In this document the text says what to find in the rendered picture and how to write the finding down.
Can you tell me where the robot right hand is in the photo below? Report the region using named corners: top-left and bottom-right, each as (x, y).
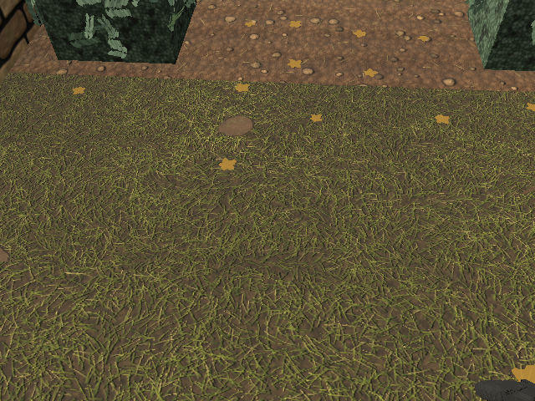
top-left (475, 379), bottom-right (535, 401)

